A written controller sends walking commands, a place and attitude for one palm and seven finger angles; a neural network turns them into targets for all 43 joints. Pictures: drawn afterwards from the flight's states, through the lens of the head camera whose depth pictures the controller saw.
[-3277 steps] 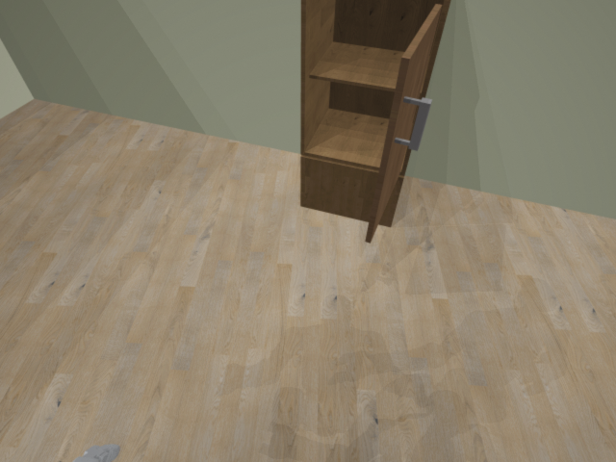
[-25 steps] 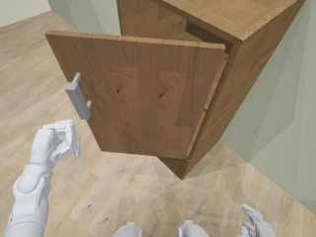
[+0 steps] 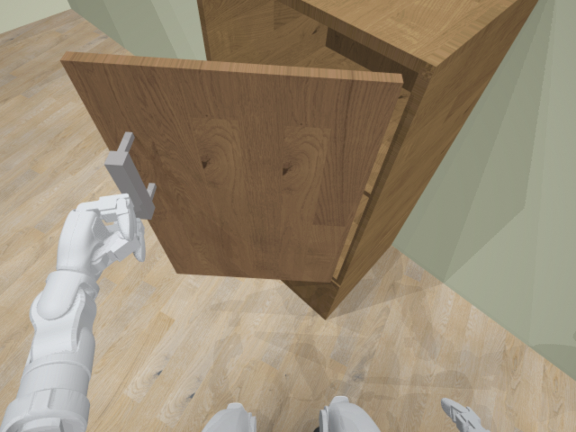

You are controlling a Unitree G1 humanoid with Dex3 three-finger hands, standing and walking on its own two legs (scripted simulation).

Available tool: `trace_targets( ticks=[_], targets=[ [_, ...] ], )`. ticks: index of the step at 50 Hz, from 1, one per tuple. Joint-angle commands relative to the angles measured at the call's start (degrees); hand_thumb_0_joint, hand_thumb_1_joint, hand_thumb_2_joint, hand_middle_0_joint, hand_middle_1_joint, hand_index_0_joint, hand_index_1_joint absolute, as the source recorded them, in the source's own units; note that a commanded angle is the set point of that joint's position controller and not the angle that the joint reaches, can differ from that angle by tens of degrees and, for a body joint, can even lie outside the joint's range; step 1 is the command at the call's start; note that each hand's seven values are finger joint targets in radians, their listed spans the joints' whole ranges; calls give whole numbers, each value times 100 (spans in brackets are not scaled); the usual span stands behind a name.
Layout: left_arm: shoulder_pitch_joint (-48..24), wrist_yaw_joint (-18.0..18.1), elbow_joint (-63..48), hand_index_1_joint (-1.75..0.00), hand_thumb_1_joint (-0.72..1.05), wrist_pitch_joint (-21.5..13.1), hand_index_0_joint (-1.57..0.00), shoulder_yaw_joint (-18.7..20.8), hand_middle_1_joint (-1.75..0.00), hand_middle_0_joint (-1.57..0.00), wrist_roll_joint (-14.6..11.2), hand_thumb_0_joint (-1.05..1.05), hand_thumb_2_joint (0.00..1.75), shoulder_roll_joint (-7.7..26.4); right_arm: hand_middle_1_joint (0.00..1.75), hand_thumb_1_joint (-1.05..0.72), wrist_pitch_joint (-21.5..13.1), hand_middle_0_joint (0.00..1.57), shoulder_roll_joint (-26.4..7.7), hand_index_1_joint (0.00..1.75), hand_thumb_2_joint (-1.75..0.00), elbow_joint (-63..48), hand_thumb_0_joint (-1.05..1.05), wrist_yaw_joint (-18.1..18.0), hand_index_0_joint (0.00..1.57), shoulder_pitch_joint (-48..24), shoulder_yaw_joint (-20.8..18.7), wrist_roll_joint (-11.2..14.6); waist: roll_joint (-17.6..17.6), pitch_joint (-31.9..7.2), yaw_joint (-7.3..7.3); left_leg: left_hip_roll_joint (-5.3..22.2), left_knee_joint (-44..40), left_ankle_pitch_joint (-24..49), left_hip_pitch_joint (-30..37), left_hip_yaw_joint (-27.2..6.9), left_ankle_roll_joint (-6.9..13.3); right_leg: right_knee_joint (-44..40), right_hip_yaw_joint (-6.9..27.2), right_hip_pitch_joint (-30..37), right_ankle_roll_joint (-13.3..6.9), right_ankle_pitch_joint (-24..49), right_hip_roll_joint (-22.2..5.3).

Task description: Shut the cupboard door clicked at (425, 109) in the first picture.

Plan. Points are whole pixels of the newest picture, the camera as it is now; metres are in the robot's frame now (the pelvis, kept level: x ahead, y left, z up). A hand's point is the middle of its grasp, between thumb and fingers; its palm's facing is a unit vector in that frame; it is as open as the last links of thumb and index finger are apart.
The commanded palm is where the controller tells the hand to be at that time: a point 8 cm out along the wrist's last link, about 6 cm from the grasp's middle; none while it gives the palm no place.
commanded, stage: bring the fist close to the handle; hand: left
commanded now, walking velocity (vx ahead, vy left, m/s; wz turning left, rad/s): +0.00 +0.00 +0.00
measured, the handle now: (136, 177) +0.46 +0.24 +0.05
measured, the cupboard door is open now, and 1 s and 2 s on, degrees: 40 31 18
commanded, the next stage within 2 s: push the door shut along its arc in 0.12 s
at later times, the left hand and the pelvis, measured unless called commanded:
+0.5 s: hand (149, 220) +0.39 +0.20 +0.05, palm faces -0.10 -0.99 -0.05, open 3.1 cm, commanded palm +0.37 +0.25 +0.05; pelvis -0.01 +0.00 +0.00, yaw +1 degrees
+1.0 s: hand (160, 187) +0.44 +0.20 +0.05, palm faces -0.21 -0.98 -0.05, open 3.1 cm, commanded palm +0.45 +0.23 +0.05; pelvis -0.02 +0.00 -0.02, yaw +1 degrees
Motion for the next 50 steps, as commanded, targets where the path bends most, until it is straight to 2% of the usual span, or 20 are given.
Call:
trace_targets(
  ticks=[1, 4, 7, 8, 11, 14, 16, 18, 20, 22, 24, 26, 29, 31, 33, 37, 46, 48, 49, 50],
  targets=[
    [-1570, -23, -1434, -150, 90, -504, -130, 156, -150, -130, -168, 0, 90, 1045, 30, -90, -256, 20, -872, 30, -90, -693, 0, -99, 20, 38, -361, -14, 436, -2006, 14, 102, -902, 2161, 1138, -356, -187, -553, 86, 1212, -115, 1365, 72],
    [-1567, 2, -1356, -150, 90, -510, -130, 181, -150, -130, -162, 0, 90, 1075, 30, -90, -264, 20, -889, 30, -90, -632, 0, -116, 20, 38, -364, -21, 359, -1981, -2, 100, -887, 2104, 1098, -371, -176, -553, 92, 1208, -115, 1353, 72],
    [-1617, 34, -1109, -150, 90, -450, -130, 163, -150, -130, -130, 0, 90, 1063, 30, -90, -242, 20, -889, 30, -90, -638, 0, -113, 20, -15, -335, -12, 359, -1688, 13, 66, -959, 1722, 875, -363, -181, -602, 87, 1168, -127, 1114, 58],
    [-1696, 46, -1093, -150, 90, -455, -130, 281, -150, -130, -114, 0, 90, 1241, 30, -90, -228, 20, -916, 30, -90, -628, 0, -126, 20, 0, -336, -10, 335, -1708, 16, 68, -930, 1717, 855, -370, -168, -589, 99, 1193, -143, 1111, 69],
    [-1652, 45, -1252, -150, 90, -471, -130, 120, -150, -130, -112, 0, 90, 1032, 30, -90, -234, 20, -873, 30, -90, -691, 0, -107, 20, -38, -339, -10, 498, -1903, 59, 84, -958, 1937, 1101, -384, -198, -570, 82, 1183, -142, 1215, 60],
    [-2037, -9, -1078, -150, 90, -466, -130, 12, -150, -130, -56, 0, 90, 1047, 30, -90, -225, 20, -898, 30, -90, -615, 0, -115, 20, 8, -325, -14, 280, -1826, -101, 95, -870, 1918, 1040, -401, -172, -548, 84, 1084, -120, 1252, 69],
    [-2448, -58, -777, -150, 90, -456, -130, 106, -150, -130, -18, 0, 90, 1226, 30, -90, -205, 20, -923, 30, -90, -564, 0, -140, 20, 9, -307, -11, 180, -1713, -144, 80, -839, 1572, 823, -392, -155, -559, 126, 1035, -114, 1059, 59],
    [-2709, -139, -618, -150, 90, -458, -130, 115, -150, -130, -4, 0, 90, 1312, 30, -90, -192, 20, -939, 30, -90, -570, 0, -167, 20, 11, -289, 5, 340, -1710, -148, 58, -810, 1539, 850, -392, -139, -549, 140, 963, -147, 1012, 65],
    [-2909, -216, -486, -150, 90, -462, -130, 115, -150, -130, 13, 0, 90, 1338, 30, -90, -182, 20, -934, 30, -90, -547, 0, -164, 20, 34, -286, -3, 373, -1951, -122, 57, -794, 1690, 933, -411, -151, -507, 150, 1037, -151, 1143, 44],
    [-3091, -306, -353, -150, 90, -418, -130, -68, -150, -130, 8, 0, 90, 1178, 30, -90, -174, 20, -930, 30, -90, -534, 0, -147, 20, 57, -282, 4, 465, -1984, -173, 62, -766, 1739, 1036, -428, -161, -513, 136, 880, -146, 1124, 46],
    [-3081, -366, -25, -150, 90, -379, -130, 242, -150, -130, 17, 0, 90, 1536, 30, -90, -126, 20, -966, 30, -90, -508, 0, -150, 20, 135, -274, -12, 255, -2123, -117, 47, -694, 1872, 871, -394, -135, -469, 174, 1121, -149, 1337, 52],
    [-3372, -445, 161, -150, 90, -351, -130, 282, -150, -130, 45, 0, 90, 1643, 30, -90, -83, 20, -968, 30, -90, -492, 0, -149, 20, 166, -257, -2, 225, -2018, -168, 42, -677, 1766, 654, -352, -117, -466, 202, 1126, -136, 1349, 41],
    [-3454, -577, 111, -150, 90, -384, -130, 173, -150, -130, 36, 0, 90, 1555, 30, -90, -64, 20, -955, 30, -90, -533, 0, -126, 20, 208, -276, -2, 419, -2300, -157, 36, -622, 2007, 832, -338, -108, -433, 227, 1163, -145, 1526, 44],
    [-3737, -637, 281, -150, 90, -390, -130, 216, -150, -130, 51, 0, 90, 1692, 30, -90, -30, 20, -990, 30, -90, -454, 0, -137, 20, 277, -281, -1, 279, -2202, -245, 53, -597, 1883, 736, -350, -96, -452, 223, 1074, -136, 1448, 53],
    [-4103, -712, 478, -150, 90, -417, -130, 44, -150, -130, 55, 0, 90, 1580, 30, -90, -17, 20, -988, 30, -90, -429, 0, -151, 20, 296, -261, 11, 210, -2016, -362, 33, -556, 1667, 596, -349, -55, -475, 237, 924, -138, 1269, 68],
    [-4744, -838, 876, -150, 90, -464, -130, -17, -150, -130, 139, 0, 90, 1728, 30, -90, 13, 20, -1059, 30, -90, -272, 0, -179, 20, 364, -262, 21, 358, -1997, -484, 51, -545, 1216, 605, -421, -52, -498, 235, 522, -142, 753, 67],
    [-5942, -1056, 1533, -150, 90, -321, -130, -359, -150, -130, 283, 0, 90, 1678, 30, -90, -18, 20, -1186, 30, -90, -16, 0, -197, 20, 594, -248, -3, 679, -2249, -777, 68, -345, 1123, 771, -605, -50, -314, 148, -241, -181, 507, 101],
    [-5916, -1081, 1549, -150, 90, -300, -130, -218, -150, -130, 259, 0, 90, 1814, 30, -90, -20, 20, -1212, 30, -90, -44, 0, -191, 20, 665, -250, -14, 722, -2484, -718, 54, -287, 1417, 864, -608, -44, -249, 125, -172, -215, 675, 127],
    [-6047, -1101, 1560, -150, 90, -260, -130, -321, -150, -130, 292, 0, 90, 1721, 30, -90, -17, 20, -1202, 30, -90, -18, 0, -181, 20, 663, -248, -27, 770, -2616, -760, 67, -257, 1492, 925, -624, -53, -225, 125, -221, -197, 719, 122],
    [-6106, -1084, 1654, -150, 90, -240, -130, -129, -150, -130, 310, 0, 90, 1961, 30, -90, -2, 20, -1236, 30, -90, 6, 0, -188, 20, 717, -259, -27, 705, -2549, -757, 94, -240, 1457, 895, -647, -62, -217, 115, -300, -196, 678, 124]
  ],
)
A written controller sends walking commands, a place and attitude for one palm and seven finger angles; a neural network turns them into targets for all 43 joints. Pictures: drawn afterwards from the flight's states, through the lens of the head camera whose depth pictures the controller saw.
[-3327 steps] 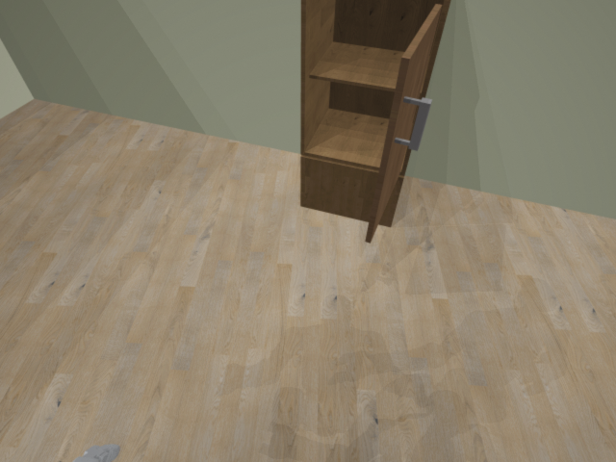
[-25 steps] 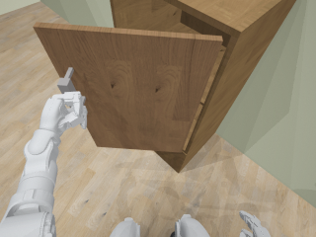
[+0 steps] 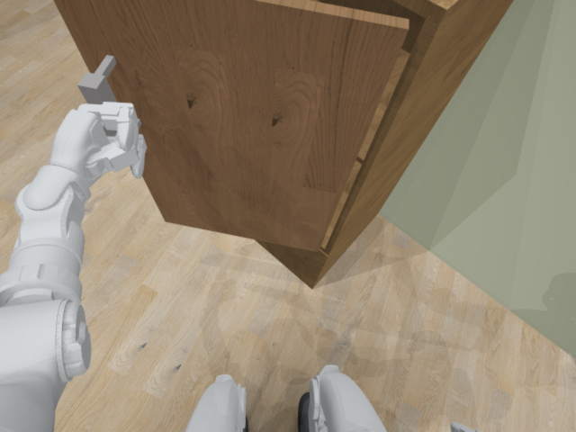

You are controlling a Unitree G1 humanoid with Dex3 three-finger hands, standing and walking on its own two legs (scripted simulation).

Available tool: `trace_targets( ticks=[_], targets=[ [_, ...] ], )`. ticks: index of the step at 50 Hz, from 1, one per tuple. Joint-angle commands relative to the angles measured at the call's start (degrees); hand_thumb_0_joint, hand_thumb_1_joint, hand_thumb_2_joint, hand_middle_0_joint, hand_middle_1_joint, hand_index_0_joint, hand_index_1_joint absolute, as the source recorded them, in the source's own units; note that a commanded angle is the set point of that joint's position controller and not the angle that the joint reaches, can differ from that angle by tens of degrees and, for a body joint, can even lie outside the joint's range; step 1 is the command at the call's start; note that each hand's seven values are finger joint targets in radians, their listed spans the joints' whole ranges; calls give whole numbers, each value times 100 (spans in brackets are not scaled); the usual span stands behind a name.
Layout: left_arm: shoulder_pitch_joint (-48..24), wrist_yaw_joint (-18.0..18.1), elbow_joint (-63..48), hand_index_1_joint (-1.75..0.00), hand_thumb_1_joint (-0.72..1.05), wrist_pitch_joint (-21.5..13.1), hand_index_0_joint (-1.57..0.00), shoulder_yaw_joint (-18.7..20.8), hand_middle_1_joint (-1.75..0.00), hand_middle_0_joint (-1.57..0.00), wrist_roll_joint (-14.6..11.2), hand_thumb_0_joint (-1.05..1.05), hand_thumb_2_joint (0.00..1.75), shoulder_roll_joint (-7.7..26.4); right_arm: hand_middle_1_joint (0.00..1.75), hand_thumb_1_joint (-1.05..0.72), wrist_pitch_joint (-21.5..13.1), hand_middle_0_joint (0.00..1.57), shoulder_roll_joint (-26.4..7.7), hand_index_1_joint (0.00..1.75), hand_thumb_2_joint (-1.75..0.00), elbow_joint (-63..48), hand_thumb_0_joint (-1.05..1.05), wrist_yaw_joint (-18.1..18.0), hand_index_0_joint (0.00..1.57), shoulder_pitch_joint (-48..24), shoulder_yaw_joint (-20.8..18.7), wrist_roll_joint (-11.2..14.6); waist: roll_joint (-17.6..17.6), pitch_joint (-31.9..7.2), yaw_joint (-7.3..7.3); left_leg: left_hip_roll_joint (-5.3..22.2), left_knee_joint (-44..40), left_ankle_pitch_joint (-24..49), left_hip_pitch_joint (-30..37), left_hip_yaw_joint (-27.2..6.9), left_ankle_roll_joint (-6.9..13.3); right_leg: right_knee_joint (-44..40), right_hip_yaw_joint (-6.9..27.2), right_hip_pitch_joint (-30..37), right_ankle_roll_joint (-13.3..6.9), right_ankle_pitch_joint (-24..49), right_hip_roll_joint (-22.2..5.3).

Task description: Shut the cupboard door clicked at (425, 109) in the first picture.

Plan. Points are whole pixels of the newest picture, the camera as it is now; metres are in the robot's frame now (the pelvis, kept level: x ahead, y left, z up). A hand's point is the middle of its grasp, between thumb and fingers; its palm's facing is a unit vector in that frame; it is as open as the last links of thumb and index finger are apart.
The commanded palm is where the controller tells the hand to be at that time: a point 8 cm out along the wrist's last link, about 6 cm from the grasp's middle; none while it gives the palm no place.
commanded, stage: push the door shut along its arc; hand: left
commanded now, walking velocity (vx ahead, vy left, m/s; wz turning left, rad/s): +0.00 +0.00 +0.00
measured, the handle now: (117, 107) +0.55 +0.23 +0.07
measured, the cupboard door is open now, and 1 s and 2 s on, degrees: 31 18 11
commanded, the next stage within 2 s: pull the fist back off the door in 1.10 s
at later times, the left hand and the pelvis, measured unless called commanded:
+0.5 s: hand (183, 113) +0.54 +0.14 +0.07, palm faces -0.36 -0.93 -0.03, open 3.1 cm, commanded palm +0.55 +0.18 +0.07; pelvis +0.01 +0.01 -0.01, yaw -2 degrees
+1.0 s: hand (194, 100) +0.57 +0.12 +0.07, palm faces -0.42 -0.91 -0.02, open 3.2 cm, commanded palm +0.60 +0.14 +0.07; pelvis +0.01 +0.00 -0.02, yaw -2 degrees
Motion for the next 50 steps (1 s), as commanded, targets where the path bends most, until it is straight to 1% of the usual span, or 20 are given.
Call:
trace_targets(
  ticks=[1, 4, 7, 9, 10, 13, 16, 20, 21, 24, 27, 29, 34, 37, 39, 42, 44, 46, 48, 50],
  targets=[
    [-3053, -146, -1056, -150, 90, -250, -130, -62, -150, -130, 21, 0, 90, 879, 30, -90, -134, 20, -1040, 30, -90, -414, 0, -86, 20, 669, -340, -46, 732, -2543, -431, 91, -871, 1417, 1923, -464, -23, -697, 309, 618, -125, 620, 155],
    [-3392, -104, -1048, -150, 90, -228, -130, -118, -150, -130, 77, 0, 90, 836, 30, -90, -124, 20, -1054, 30, -90, -380, 0, -83, 20, 739, -347, -61, 846, -2625, -517, 122, -813, 1579, 2099, -535, -39, -621, 262, 352, -128, 662, 175],
    [-3391, -72, -913, -150, 90, -135, -130, 38, -150, -130, 143, 0, 90, 1029, 30, -90, -92, 20, -1051, 30, -90, -417, 0, -55, 20, 808, -337, -71, 791, -2704, -507, 115, -759, 1586, 1940, -490, -19, -634, 286, 477, -119, 684, 182],
    [-3499, -58, -702, -150, 90, -84, -130, 365, -150, -130, 161, 0, 90, 1456, 30, -90, -56, 20, -1090, 30, -90, -429, 0, -70, 20, 888, -303, -78, 669, -2727, -495, 122, -700, 1722, 1760, -490, -14, -561, 268, 596, -126, 790, 207],
    [-3624, -63, -687, -150, 90, -62, -130, 242, -150, -130, 209, 0, 90, 1374, 30, -90, -51, 20, -1069, 30, -90, -436, 0, -66, 20, 904, -296, -73, 714, -2677, -574, 121, -669, 1703, 1725, -467, 4, -576, 286, 536, -108, 795, 215],
    [-3688, -86, -758, -150, 90, -66, -130, 212, -150, -130, 245, 0, 90, 1327, 30, -90, -41, 20, -1061, 30, -90, -459, 0, -41, 20, 978, -306, -92, 991, -2907, -535, 131, -629, 2032, 2042, -534, -36, -494, 235, 395, -144, 903, 233],
    [-3932, -138, -667, -150, 90, 46, -130, 125, -150, -130, 284, 0, 90, 1294, 30, -90, -9, 20, -1074, 30, -90, -421, 0, -41, 20, 1033, -308, -115, 877, -2820, -685, 158, -565, 2000, 1946, -519, -10, -533, 246, 337, -103, 934, 241],
    [-3949, -184, -601, -150, 90, 109, -130, 404, -150, -130, 313, 0, 90, 1680, 30, -90, -2, 20, -1092, 30, -90, -435, 0, -61, 20, 1113, -285, -132, 988, -3072, -612, 156, -483, 2218, 1938, -516, -16, -448, 246, 453, -126, 1082, 259],
    [-3992, -183, -579, -150, 90, 158, -130, 348, -150, -130, 315, 0, 90, 1598, 30, -90, -3, 20, -1068, 30, -90, -426, 0, -58, 20, 1131, -281, -144, 865, -3047, -680, 155, -443, 2255, 1848, -464, 17, -474, 262, 527, -99, 1191, 265],
    [-4038, -196, -538, -150, 90, 189, -130, 392, -150, -130, 363, 0, 90, 1698, 30, -90, 11, 20, -1074, 30, -90, -412, 0, -65, 20, 1183, -278, -145, 971, -3123, -675, 175, -381, 2482, 1919, -471, -8, -399, 240, 471, -103, 1331, 279],
    [-4107, -186, -422, -150, 90, 284, -130, 506, -150, -130, 458, 0, 90, 1933, 30, -90, 21, 20, -1076, 30, -90, -427, 0, -67, 20, 1238, -268, -164, 850, -3026, -717, 164, -333, 2317, 1589, -394, 26, -406, 268, 643, -82, 1367, 296],
    [-4237, -216, -517, -150, 90, 268, -130, 485, -150, -130, 452, 0, 90, 1923, 30, -90, 14, 20, -1081, 30, -90, -427, 0, -70, 20, 1250, -272, -167, 1065, -3192, -701, 171, -293, 2537, 1801, -430, -3, -350, 259, 543, -97, 1457, 297],
    [-4428, -339, -630, -150, 90, 371, -130, 279, -150, -130, 394, 0, 90, 1696, 30, -90, -13, 20, -1083, 30, -90, -355, 0, -87, 20, 1272, -302, -175, 1040, -3338, -818, 178, -211, 2667, 1925, -399, 25, -382, 267, 535, -84, 1642, 314],
    [-4693, -357, -420, -150, 90, 497, -130, 161, -150, -130, 430, 0, 90, 1672, 30, -90, -42, 20, -1088, 30, -90, -264, 0, -118, 20, 1298, -289, -180, 929, -3039, -954, 156, -158, 2392, 1620, -351, 57, -416, 261, 497, -79, 1525, 335],
    [-4941, -369, -475, -150, 90, 491, -130, 114, -150, -130, 410, 0, 90, 1670, 30, -90, -61, 20, -1104, 30, -90, -216, 0, -131, 20, 1321, -279, -185, 1126, -3154, -970, 175, -138, 2563, 1846, -416, 26, -351, 217, 326, -107, 1528, 341],
    [-5045, -394, -570, -150, 90, 549, -130, -186, -150, -130, 390, 0, 90, 1263, 30, -90, -111, 20, -1088, 30, -90, -164, 0, -108, 20, 1280, -304, -223, 1320, -3277, -1014, 169, -88, 2695, 2112, -442, 17, -344, 178, 130, -130, 1508, 346],
    [-5164, -410, -615, -150, 90, 557, -130, -193, -150, -130, 355, 0, 90, 1251, 30, -90, -136, 20, -1109, 30, -90, -107, 0, -108, 20, 1253, -311, -231, 1434, -3362, -1022, 188, -44, 2859, 2334, -489, -6, -306, 141, -56, -147, 1501, 359],
    [-5336, -393, -411, -150, 90, 633, -130, -266, -150, -130, 383, 0, 90, 1199, 30, -90, -147, 20, -1111, 30, -90, -58, 0, -121, 20, 1237, -288, -238, 1266, -3070, -1132, 167, -19, 2555, 2030, -460, 24, -337, 136, -106, -137, 1350, 368],
    [-5615, -347, -415, -150, 90, 635, -130, -382, -150, -130, 390, 0, 90, 1049, 30, -90, -186, 20, -1116, 30, -90, 2, 0, -125, 20, 1237, -271, -236, 1362, -3091, -1186, 167, 46, 2577, 2068, -503, 37, -241, 91, -319, -167, 1284, 389],
    [-5672, -309, -219, -150, 90, 691, -130, -367, -150, -130, 446, 0, 90, 1113, 30, -90, -205, 20, -1138, 30, -90, 30, 0, -127, 20, 1231, -271, -246, 1313, -2989, -1252, 172, 67, 2404, 1981, -514, 28, -257, 83, -428, -151, 1139, 380]
  ],
)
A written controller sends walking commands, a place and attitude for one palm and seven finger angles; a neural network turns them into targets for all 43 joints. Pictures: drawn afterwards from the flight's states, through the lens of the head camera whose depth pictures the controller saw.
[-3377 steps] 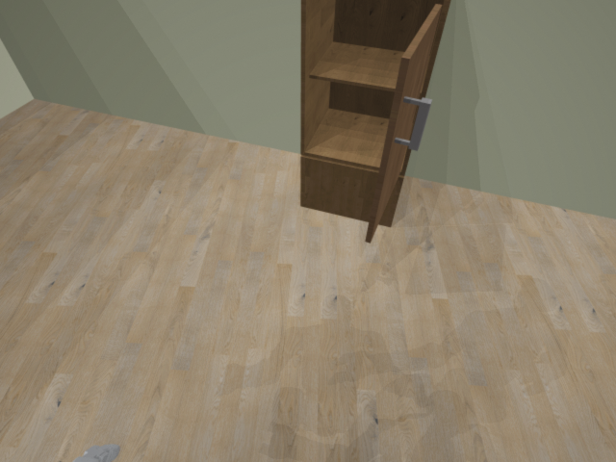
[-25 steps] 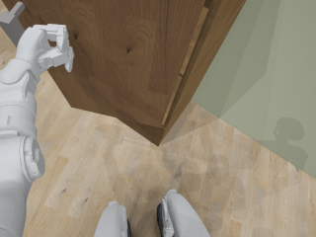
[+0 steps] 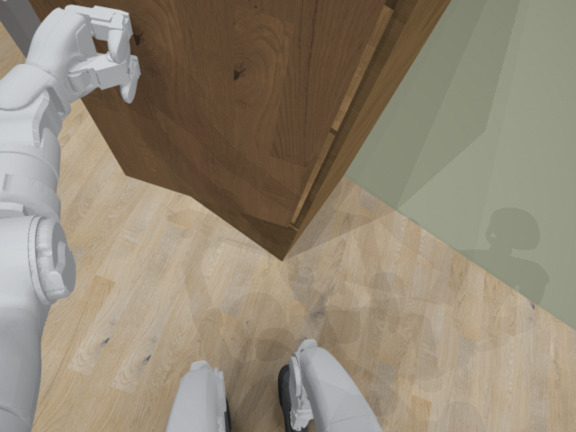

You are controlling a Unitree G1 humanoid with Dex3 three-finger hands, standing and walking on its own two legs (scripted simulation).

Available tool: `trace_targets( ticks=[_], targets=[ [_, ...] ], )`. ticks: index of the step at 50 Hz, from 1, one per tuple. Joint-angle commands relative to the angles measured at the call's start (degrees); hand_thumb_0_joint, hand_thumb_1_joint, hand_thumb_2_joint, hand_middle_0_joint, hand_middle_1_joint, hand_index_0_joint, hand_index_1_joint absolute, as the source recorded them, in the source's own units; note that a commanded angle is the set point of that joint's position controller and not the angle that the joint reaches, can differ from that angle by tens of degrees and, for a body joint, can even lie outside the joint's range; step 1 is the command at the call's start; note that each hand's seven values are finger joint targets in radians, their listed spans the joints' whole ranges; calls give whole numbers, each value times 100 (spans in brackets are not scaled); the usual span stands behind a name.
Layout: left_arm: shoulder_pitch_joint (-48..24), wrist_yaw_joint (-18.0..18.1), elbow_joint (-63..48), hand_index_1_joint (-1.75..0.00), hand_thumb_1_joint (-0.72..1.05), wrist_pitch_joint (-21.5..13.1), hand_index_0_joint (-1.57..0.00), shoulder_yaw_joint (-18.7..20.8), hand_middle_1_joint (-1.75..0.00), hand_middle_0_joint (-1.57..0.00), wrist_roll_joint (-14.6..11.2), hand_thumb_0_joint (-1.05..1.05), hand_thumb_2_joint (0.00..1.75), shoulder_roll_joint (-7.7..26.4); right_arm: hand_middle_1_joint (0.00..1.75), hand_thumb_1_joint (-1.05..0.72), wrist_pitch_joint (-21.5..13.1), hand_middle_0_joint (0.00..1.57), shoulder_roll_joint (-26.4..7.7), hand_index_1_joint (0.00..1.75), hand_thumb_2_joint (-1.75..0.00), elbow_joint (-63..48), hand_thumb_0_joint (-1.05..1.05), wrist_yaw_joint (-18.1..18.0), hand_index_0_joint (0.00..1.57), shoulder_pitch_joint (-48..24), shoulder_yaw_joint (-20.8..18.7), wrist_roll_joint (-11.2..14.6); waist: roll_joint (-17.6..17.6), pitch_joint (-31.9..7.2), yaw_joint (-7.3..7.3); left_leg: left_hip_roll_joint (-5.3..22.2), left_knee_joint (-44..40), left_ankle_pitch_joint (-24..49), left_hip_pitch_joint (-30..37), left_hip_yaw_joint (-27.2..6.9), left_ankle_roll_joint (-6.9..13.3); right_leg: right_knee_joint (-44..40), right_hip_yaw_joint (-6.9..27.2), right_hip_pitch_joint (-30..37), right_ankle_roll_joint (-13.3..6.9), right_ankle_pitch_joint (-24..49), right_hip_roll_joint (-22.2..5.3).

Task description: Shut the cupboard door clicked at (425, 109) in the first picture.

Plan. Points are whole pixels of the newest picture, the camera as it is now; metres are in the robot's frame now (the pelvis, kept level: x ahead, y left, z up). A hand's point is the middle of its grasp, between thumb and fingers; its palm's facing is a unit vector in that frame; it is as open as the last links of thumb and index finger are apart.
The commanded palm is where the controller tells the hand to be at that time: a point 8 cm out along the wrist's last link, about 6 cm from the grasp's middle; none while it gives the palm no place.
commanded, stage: push the door shut along its arc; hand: left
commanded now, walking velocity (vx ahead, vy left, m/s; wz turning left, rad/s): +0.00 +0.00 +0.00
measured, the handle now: (46, 32) +0.60 +0.23 +0.09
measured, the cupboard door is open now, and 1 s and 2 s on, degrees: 18 11 11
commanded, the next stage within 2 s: pull the fist back off the door in 0.10 s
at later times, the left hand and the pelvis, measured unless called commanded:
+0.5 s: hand (157, 55) +0.58 +0.11 +0.08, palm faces +0.01 -1.00 -0.05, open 3.1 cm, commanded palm +0.55 +0.14 +0.09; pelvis +0.00 +0.00 +0.00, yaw +0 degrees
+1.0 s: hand (148, 109) +0.50 +0.11 +0.08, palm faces +0.00 -1.00 -0.01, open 3.1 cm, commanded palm +0.46 +0.16 +0.09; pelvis +0.02 -0.01 +0.03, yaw +1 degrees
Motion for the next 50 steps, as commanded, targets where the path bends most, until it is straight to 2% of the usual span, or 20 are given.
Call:
trace_targets(
  ticks=[1, 4, 10, 11, 12, 13, 15, 17, 20, 23, 28, 32, 34, 36, 42, 44, 46, 47, 48, 50],
  targets=[
    [-3582, -4, -1188, -150, 90, -318, -130, -41, -150, -130, -126, 0, 90, 522, 30, -90, -124, 20, -1187, 30, -90, -72, 0, -119, 20, 1114, -388, -49, 1264, -3064, -607, -7, -525, 2705, 2885, -432, 15, -626, 150, 476, -159, 1311, 218],
    [-3830, -9, -1411, -150, 90, -337, -130, -138, -150, -130, -104, 0, 90, 441, 30, -90, -155, 20, -1188, 30, -90, -45, 0, -97, 20, 1117, -401, -67, 1525, -3461, -601, 13, -438, 3026, 3223, -476, 0, -503, 114, 348, -186, 1408, 237],
    [-4076, -3, -1201, -150, 90, -145, -130, -299, -150, -130, -46, 0, 90, 210, 30, -90, -210, 20, -1199, 30, -90, 50, 0, -70, 20, 1134, -399, -78, 1523, -3385, -717, 8, -385, 2944, 3211, -539, 9, -455, 52, 64, -191, 1281, 262],
    [-3966, 1149, -1083, -150, 90, -51, -130, 1123, -150, -130, -455, 0, 90, 619, 30, -90, -256, 20, -1042, 30, -90, -155, 0, -10, 20, 1541, -306, -160, 1606, -3243, -406, 115, -598, 2799, 2695, -631, -74, -523, 135, 315, -159, 1323, 146],
    [-3627, 1711, -796, -150, 90, 1, -130, 863, -150, -130, -271, 0, 90, 342, 30, -90, -247, 20, -1021, 30, -90, -185, 0, 114, 20, 1542, -271, -196, 1512, -3143, -432, 118, -711, 2632, 2526, -660, -129, -528, 133, 403, -125, 1219, 135],
    [-3643, 2159, -942, -150, 90, -119, -130, 1072, -150, -130, -230, 0, 90, 335, 30, -90, -225, 20, -1013, 30, -90, -204, 0, 210, 20, 1680, -309, -273, 1202, -3218, -438, 117, -750, 2733, 2554, -725, -125, -508, 119, 524, -100, 1288, 135],
    [-3501, 2984, -1373, -150, 90, -478, -130, 954, -150, -130, 20, 0, 90, -155, 30, -90, -174, 20, -912, 30, -90, -313, 0, 423, 20, 1732, -380, -433, 1340, -3500, -375, 90, -756, 2896, 2669, -651, -161, -561, 161, 648, -44, 1395, 87],
    [-3348, 3494, -1486, -150, 90, -919, -130, 676, -150, -130, 607, 0, 90, -200, 30, -90, -68, 20, -910, 30, -90, -285, 0, 618, 20, 1851, -447, -548, 1303, -3687, -410, 92, -741, 3075, 2865, -649, -195, -562, 174, 725, -16, 1483, 86],
    [-3249, 3391, -1352, -150, 90, -1181, -130, 488, -150, -130, 959, 0, 90, -103, 30, -90, 152, 20, -975, 30, -90, -277, 0, 724, 20, 1937, -501, -507, 1285, -3729, -448, 79, -876, 3009, 3021, -636, -196, -696, 211, 965, -34, 1536, 99],
    [-2937, 3089, -1164, -150, 90, -1152, -130, 716, -150, -130, 736, 0, 90, 89, 30, -90, 276, 20, -985, 30, -90, -341, 0, 683, 20, 1914, -479, -428, 1035, -3658, -363, 6, -1067, 2681, 2747, -493, -115, -871, 276, 1576, -46, 1653, 138],
    [-2084, 2953, -1294, -150, 90, -1363, -130, 1163, -150, -130, 394, 0, 90, 326, 30, -90, 336, 20, -914, 30, -90, -515, 0, 603, 20, 1779, -439, -365, 750, -3296, -56, -63, -1288, 2472, 2342, -225, -55, -1059, 387, 2287, -42, 1872, 149],
    [-1230, 2930, -1187, -150, 90, -1544, -130, 1076, -150, -130, 386, 0, 90, 92, 30, -90, 383, 20, -863, 30, -90, -559, 0, 603, 20, 1724, -490, -331, 266, -2840, 50, -111, -1399, 2277, 1906, -46, -26, -1165, 470, 2710, -14, 2038, 129],
    [-1005, 2869, -1507, -150, 90, -1673, -130, 996, -150, -130, 333, 0, 90, -66, 30, -90, 405, 20, -851, 30, -90, -617, 0, 591, 20, 1659, -530, -303, 460, -3086, 161, -111, -1441, 2547, 2262, -29, -58, -1125, 459, 2756, -29, 2252, 112],
    [-698, 2799, -1652, -150, 90, -1726, -130, 880, -150, -130, 217, 0, 90, -307, 30, -90, 426, 20, -828, 30, -90, -626, 0, 589, 20, 1589, -578, -275, 397, -3023, 224, -118, -1468, 2606, 2363, 28, -68, -1182, 471, 2847, -23, 2359, 111],
    [-670, 2770, -2162, -150, 90, -1877, -130, 351, -150, -130, 29, 0, 90, -993, 30, -90, 478, 20, -782, 30, -90, -600, 0, 527, 20, 1325, -659, -203, 334, -2831, 182, -119, -1534, 2572, 2705, 18, -86, -1235, 440, 2685, 3, 2283, 77],
    [-704, 2836, -2419, -150, 90, -2007, -130, 485, -150, -130, 3, 0, 90, -851, 30, -90, 461, 20, -794, 30, -90, -572, 0, 491, 20, 1249, -697, -196, 404, -3039, 244, -122, -1503, 2742, 2935, 6, -93, -1186, 458, 2732, -3, 2407, 59],
    [-314, 2840, -2425, -150, 90, -2070, -130, 408, -150, -130, 13, 0, 90, -950, 30, -90, 457, 20, -749, 30, -90, -599, 0, 478, 20, 1118, -681, -173, 335, -3023, 345, -143, -1530, 2806, 2881, 35, -103, -1167, 467, 2901, -11, 2517, 43],
    [-286, 2820, -2437, -150, 90, -2079, -130, 207, -150, -130, 31, 0, 90, -1157, 30, -90, 452, 20, -722, 30, -90, -602, 0, 479, 20, 1034, -683, -164, 417, -2908, 302, -148, -1533, 2760, 2888, 64, -101, -1188, 472, 2834, -6, 2506, 33],
    [-296, 2830, -2554, -150, 90, -2125, -130, 281, -150, -130, 28, 0, 90, -1068, 30, -90, 447, 20, -734, 30, -90, -606, 0, 466, 20, 1041, -687, -160, 457, -2949, 338, -140, -1518, 2944, 3018, 35, -103, -1132, 458, 2808, -22, 2583, 32],
    [226, 2811, -2559, -150, 90, -2105, -130, 231, -150, -130, 1, 0, 90, -1177, 30, -90, 460, 20, -717, 30, -90, -671, 0, 471, 20, 906, -692, -133, 430, -2977, 480, -141, -1571, 3016, 3052, 46, -134, -1144, 457, 2917, -23, 2616, 22]
  ],
)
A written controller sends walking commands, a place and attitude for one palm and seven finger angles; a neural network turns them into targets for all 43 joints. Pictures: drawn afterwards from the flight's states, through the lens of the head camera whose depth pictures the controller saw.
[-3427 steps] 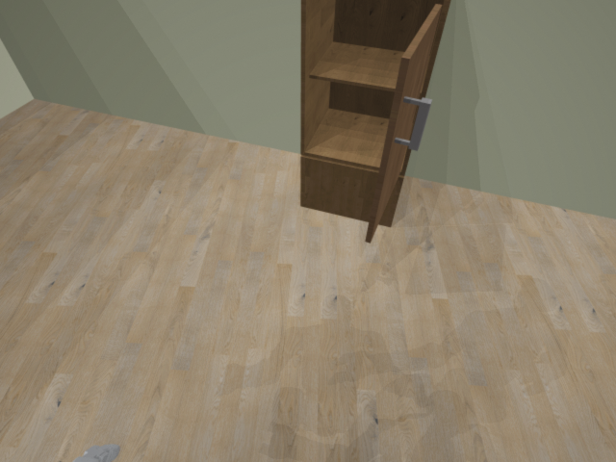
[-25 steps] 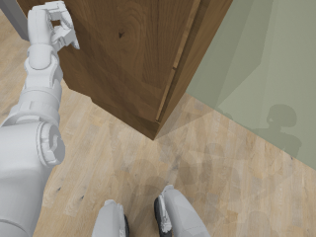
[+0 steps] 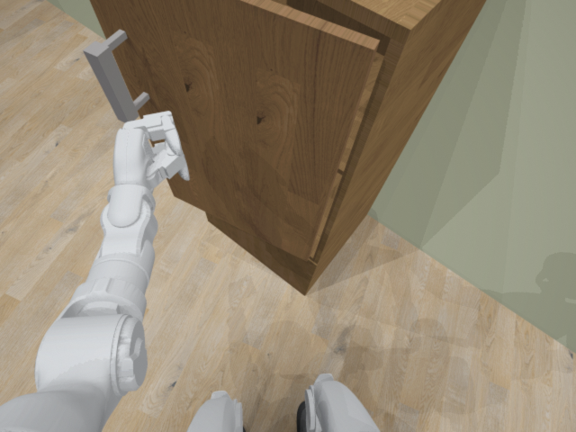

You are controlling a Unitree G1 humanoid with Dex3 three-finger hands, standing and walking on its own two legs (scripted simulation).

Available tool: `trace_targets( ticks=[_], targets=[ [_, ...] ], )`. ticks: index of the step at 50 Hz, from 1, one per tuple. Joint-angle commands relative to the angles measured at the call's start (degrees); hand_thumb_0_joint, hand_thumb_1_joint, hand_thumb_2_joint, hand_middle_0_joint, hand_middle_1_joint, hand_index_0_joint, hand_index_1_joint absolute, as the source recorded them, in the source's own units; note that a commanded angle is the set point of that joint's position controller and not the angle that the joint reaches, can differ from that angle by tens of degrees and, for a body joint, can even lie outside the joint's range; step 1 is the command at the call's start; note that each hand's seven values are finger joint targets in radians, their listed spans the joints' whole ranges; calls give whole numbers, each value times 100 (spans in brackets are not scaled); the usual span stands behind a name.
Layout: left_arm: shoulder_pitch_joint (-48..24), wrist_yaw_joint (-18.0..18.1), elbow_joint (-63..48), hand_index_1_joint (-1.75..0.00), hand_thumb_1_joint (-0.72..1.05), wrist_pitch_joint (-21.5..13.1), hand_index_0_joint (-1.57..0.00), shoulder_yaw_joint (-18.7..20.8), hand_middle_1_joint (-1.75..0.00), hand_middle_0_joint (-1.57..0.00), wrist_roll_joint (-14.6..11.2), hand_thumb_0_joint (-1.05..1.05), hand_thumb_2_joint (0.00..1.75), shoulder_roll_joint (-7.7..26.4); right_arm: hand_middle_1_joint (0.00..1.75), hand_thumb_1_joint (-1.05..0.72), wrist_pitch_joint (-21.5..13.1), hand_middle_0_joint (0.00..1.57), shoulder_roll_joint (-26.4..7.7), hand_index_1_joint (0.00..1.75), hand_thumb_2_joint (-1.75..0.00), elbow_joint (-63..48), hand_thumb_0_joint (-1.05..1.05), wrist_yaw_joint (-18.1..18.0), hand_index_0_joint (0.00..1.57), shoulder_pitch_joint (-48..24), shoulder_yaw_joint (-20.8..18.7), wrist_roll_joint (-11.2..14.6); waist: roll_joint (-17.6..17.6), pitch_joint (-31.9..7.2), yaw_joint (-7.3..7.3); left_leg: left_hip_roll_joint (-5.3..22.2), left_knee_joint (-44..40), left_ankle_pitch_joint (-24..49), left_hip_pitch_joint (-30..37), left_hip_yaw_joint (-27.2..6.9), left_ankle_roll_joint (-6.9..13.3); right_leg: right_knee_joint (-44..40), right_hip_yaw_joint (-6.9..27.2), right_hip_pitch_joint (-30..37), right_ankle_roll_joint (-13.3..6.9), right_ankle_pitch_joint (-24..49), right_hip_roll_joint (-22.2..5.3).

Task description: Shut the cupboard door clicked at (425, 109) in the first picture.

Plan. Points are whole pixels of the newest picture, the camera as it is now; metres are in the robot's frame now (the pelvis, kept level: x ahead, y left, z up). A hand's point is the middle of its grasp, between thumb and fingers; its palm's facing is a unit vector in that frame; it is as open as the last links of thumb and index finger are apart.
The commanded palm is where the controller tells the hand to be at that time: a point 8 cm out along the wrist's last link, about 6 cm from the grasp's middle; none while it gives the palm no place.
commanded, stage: pull the fist back off the door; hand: left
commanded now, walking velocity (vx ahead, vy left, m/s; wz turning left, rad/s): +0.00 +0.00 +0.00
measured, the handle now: (123, 78) +0.63 +0.21 +0.06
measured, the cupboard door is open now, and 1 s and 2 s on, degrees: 11 11 11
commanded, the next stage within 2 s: draw the hand back to the body in 0.08 s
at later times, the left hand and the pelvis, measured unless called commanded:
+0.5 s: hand (142, 182) +0.41 +0.15 +0.10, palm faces +0.00 -1.00 -0.04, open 3.1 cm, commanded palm +0.37 +0.20 +0.11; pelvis +0.00 +0.00 +0.03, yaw -1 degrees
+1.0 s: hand (8, 264) +0.29 +0.22 +0.17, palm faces +0.26 -0.93 -0.24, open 3.4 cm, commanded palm +0.24 +0.26 +0.19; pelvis +0.02 +0.00 +0.07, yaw +1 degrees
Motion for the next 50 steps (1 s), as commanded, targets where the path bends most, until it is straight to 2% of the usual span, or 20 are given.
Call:
trace_targets(
  ticks=[1, 2, 3, 5, 10, 13, 15, 18, 22, 26, 30, 33, 35, 36, 37, 39, 43, 45, 47, 50],
  targets=[
    [-2213, -40, -1444, -150, 90, -470, -130, -105, -150, -130, -143, 0, 90, 773, 30, -90, -72, 20, -786, 30, -90, -347, 0, -80, 20, 773, -269, 19, 389, -2753, -64, -67, -608, 2701, 1657, -154, -47, -544, 214, 1813, 20, 2518, 53],
    [-2187, -30, -1297, -150, 90, -429, -130, -44, -150, -130, -140, 0, 90, 850, 30, -90, -60, 20, -790, 30, -90, -343, 0, -96, 20, 753, -258, 33, 174, -2573, -57, -83, -637, 2486, 1454, -150, -38, -576, 230, 1889, 25, 2417, 59],
    [-2368, -26, -1318, -150, 90, -433, -130, -93, -150, -130, -141, 0, 90, 830, 30, -90, -64, 20, -791, 30, -90, -343, 0, -134, 20, 731, -250, 40, 88, -2487, -148, -88, -615, 2427, 1386, -143, -7, -567, 246, 1856, 34, 2437, 50],
    [-2621, -23, -1122, -150, 90, -407, -130, -223, -150, -130, -120, 0, 90, 719, 30, -90, -76, 20, -776, 30, -90, -315, 0, -159, 20, 610, -224, 55, 67, -2197, -219, -105, -649, 1956, 1211, -168, -14, -629, 256, 1648, 42, 2035, 36],
    [-2954, -29, -929, -150, 90, -483, -130, -238, -150, -130, -132, 0, 90, 728, 30, -90, -172, 20, -788, 30, -90, -269, 0, -205, 20, 503, -186, 22, 213, -2410, -268, -131, -574, 1751, 1223, -230, -18, -561, 264, 1456, 24, 1755, 13],
    [-2086, -133, -1349, -150, 90, -428, -130, 271, -150, -130, -220, 0, 90, 1282, 30, -90, -165, 20, -839, 30, -90, -528, 0, -206, 20, 486, -181, 63, 353, -3118, 193, -156, -738, 2186, 1521, -165, -32, -544, 290, 2171, -23, 2164, 28],
    [-1543, -251, -1880, -150, 90, -267, -130, 173, -150, -130, -293, 0, 90, 1202, 30, -90, -127, 20, -773, 30, -90, -692, 0, -205, 20, 407, -174, 137, 370, -3261, 345, -142, -903, 2441, 1754, -101, -40, -683, 292, 2581, -15, 2450, 41],
    [-583, -376, -2647, -150, 90, 65, -130, 129, -150, -130, -517, 0, 90, 1123, 30, -90, -100, 20, -740, 30, -90, -947, 0, -267, 20, 348, -170, 263, -47, -3031, 474, -125, -1224, 2587, 1793, -33, 7, -970, 268, 3200, -3, 2739, 73],
    [180, -402, -3646, -150, 90, 330, -130, 28, -150, -130, -794, 0, 90, 951, 30, -90, -193, 20, -682, 30, -90, -1018, 0, -363, 20, 153, -163, 359, -399, -2248, 481, -117, -1652, 2121, 1865, 67, 55, -1475, 261, 3493, 59, 2472, 75],
    [735, -503, -3985, -150, 90, 443, -130, -211, -150, -130, -832, 0, 90, 811, 30, -90, -337, 20, -661, 30, -90, -995, 0, -451, 20, -131, -103, 404, -208, -1328, 452, -118, -2044, 1488, 2043, 62, 61, -1897, 272, 3261, 56, 1651, 27],
    [1214, -681, -4638, -150, 90, 586, -130, -238, -150, -130, -936, 0, 90, 865, 30, -90, -502, 20, -634, 30, -90, -1053, 0, -525, 20, -416, -82, 447, 257, -1319, 573, -97, -2294, 1541, 2587, -14, 42, -2026, 202, 3354, -5, 1523, 12],
    [1801, -801, -5100, -141, 90, 772, -122, -303, -141, -122, -1098, 0, 90, 763, 30, -90, -656, 20, -629, 30, -90, -1150, 0, -562, 20, -590, -56, 488, 187, -1226, 622, -80, -2428, 1770, 2841, -88, 47, -2100, 136, 3508, -8, 1689, 15],
    [2086, -838, -5360, -135, 90, 929, -116, -192, -135, -116, -1147, 0, 90, 882, 30, -90, -732, 20, -633, 30, -90, -1185, 0, -582, 20, -736, -33, 503, 18, -1055, 693, -64, -2539, 1812, 2895, -122, 33, -2155, 111, 3612, -1, 1747, -4],
    [2175, -246, -5963, -132, 90, 1105, -113, -533, -132, -113, -508, 0, 90, 972, 30, -90, -630, 20, -467, 30, -90, -1241, 0, -681, 20, -1064, -111, 465, 127, -1100, 888, -74, -2846, 1848, 3202, -84, 4, -2493, 378, 3901, -55, 1557, -145],
    [2498, 78, -6211, -129, 90, 1289, -111, -586, -129, -111, -440, 0, 90, 787, 30, -90, -620, 20, -431, 30, -90, -1297, 0, -740, 20, -1083, -82, 438, 59, -928, 800, -51, -2966, 1814, 3307, -83, 6, -2611, 332, 3990, -28, 1544, -167],
    [2994, 449, -6455, -123, 90, 1562, -105, -532, -123, -105, -295, 0, 90, 841, 30, -90, -584, 20, -426, 30, -90, -1219, 0, -825, 20, -1164, -36, 426, -64, -684, 833, 0, -3152, 2024, 3491, -106, 22, -2769, 294, 4236, -24, 1776, -164],
    [3255, 745, -6884, -111, 90, 1857, -94, -450, -111, -94, -123, 0, 90, 900, 30, -90, -559, 20, -382, 30, -90, -1137, 0, -913, 20, -1341, 43, 386, -103, -314, 848, 10, -3499, 2220, 3906, -84, 29, -3125, 234, 4504, -17, 1919, -158],
    [3386, 815, -7180, -105, 90, 1947, -89, -470, -105, -89, -65, 0, 90, 845, 30, -90, -592, 20, -333, 30, -90, -1127, 0, -908, 20, -1399, 99, 362, 251, -234, 882, 15, -3671, 2401, 4191, -97, -18, -3233, 199, 4624, -35, 2016, -159],
    [3576, 869, -7504, -99, 90, 2017, -83, -466, -99, -83, -27, 0, 90, 826, 30, -90, -656, 20, -312, 30, -90, -1111, 0, -894, 20, -1436, 131, 327, 360, -218, 906, 32, -3807, 2612, 4409, -129, -45, -3332, 159, 4776, -45, 2126, -146],
    [4117, 896, -7790, -90, 90, 2120, -75, -347, -90, -75, -34, 0, 90, 853, 30, -90, -717, 20, -304, 30, -90, -1089, 0, -864, 20, -1503, 157, 272, 178, -58, 969, 47, -3947, 2931, 4549, -109, -35, -3489, 131, 4984, -27, 2387, -141]
  ],
)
